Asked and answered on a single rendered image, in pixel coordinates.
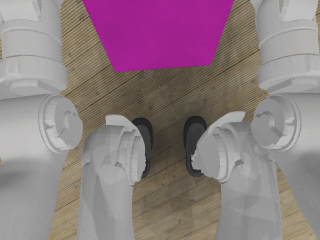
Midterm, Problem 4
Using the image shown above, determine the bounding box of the robot right thigh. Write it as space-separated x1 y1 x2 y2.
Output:
204 121 283 240

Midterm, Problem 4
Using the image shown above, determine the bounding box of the right robot forearm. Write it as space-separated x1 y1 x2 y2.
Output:
250 0 320 95

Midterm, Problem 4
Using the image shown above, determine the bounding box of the robot left upper arm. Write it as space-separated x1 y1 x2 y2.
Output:
0 93 83 240

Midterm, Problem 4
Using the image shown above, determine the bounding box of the robot left thigh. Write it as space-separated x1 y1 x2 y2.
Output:
76 125 145 240

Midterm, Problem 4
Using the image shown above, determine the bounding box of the carton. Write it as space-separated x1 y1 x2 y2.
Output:
82 0 234 72

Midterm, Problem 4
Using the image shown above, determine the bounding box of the left robot forearm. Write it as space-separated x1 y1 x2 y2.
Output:
0 0 68 100

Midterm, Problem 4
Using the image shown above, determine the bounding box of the robot right upper arm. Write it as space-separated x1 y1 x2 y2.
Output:
250 92 320 240

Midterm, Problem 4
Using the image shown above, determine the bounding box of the robot thigh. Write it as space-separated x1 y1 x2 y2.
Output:
76 125 145 240
204 121 283 240

